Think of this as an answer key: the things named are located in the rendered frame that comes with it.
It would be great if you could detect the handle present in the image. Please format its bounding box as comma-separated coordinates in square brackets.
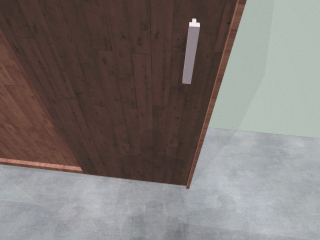
[182, 18, 200, 84]

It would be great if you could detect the wardrobe door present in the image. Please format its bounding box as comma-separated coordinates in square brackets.
[0, 0, 237, 186]
[0, 29, 80, 167]

